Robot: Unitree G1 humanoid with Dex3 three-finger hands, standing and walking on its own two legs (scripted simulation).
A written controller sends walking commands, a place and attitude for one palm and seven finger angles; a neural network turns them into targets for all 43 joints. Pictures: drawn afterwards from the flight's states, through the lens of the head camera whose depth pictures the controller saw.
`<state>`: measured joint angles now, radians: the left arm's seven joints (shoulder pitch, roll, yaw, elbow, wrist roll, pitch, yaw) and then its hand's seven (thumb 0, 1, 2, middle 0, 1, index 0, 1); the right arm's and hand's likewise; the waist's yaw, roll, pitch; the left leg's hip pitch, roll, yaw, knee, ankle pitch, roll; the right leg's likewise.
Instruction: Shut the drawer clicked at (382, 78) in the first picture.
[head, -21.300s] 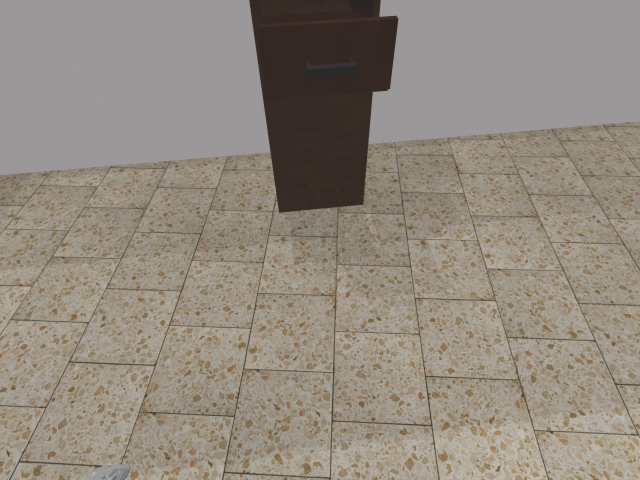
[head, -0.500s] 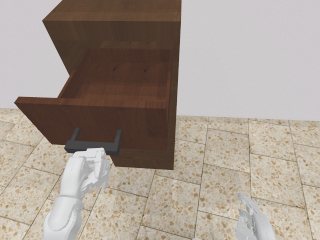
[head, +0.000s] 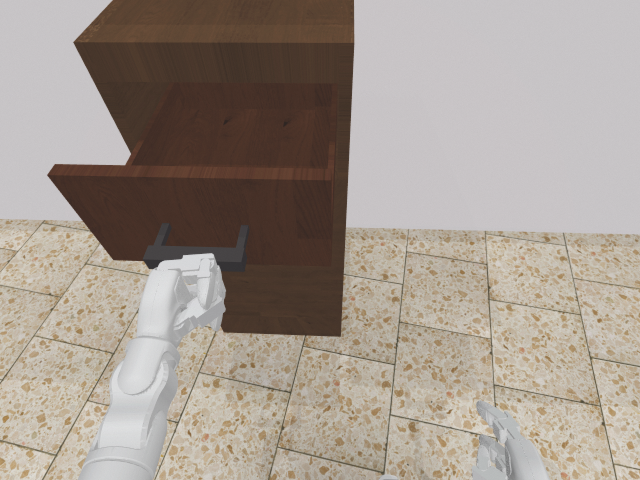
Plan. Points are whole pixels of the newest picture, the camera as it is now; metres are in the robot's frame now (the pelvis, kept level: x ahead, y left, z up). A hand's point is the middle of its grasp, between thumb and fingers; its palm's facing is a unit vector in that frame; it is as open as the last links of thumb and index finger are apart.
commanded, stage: push the drawer shut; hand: left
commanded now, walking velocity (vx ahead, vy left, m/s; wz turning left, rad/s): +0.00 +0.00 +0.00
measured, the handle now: (200, 245) +0.39 +0.18 +0.07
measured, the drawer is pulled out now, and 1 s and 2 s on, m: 0.20 0.07 0.00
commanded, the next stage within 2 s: none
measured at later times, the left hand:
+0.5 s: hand (231, 257) +0.38 +0.13 +0.06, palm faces -0.03 -1.00 -0.03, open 3.3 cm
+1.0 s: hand (241, 216) +0.45 +0.13 +0.06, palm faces -0.01 -1.00 -0.03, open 3.2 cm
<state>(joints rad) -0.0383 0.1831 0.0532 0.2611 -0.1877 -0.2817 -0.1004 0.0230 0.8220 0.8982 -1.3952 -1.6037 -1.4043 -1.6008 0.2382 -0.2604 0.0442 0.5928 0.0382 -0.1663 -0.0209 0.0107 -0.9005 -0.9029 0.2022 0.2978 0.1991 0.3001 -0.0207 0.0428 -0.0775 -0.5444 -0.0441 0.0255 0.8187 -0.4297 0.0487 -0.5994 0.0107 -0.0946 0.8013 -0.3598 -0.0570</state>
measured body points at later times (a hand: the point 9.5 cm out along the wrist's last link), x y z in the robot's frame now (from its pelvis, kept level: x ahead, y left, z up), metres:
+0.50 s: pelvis +0.00 +0.00 +0.00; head +0.06 -0.01 +0.45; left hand +0.37 +0.19 +0.07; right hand +0.12 -0.24 -0.11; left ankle -0.01 +0.09 -0.70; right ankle +0.03 -0.08 -0.70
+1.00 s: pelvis +0.00 +0.00 -0.01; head +0.07 -0.01 +0.44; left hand +0.44 +0.18 +0.07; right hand +0.05 -0.26 -0.13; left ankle -0.01 +0.09 -0.70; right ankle +0.03 -0.08 -0.70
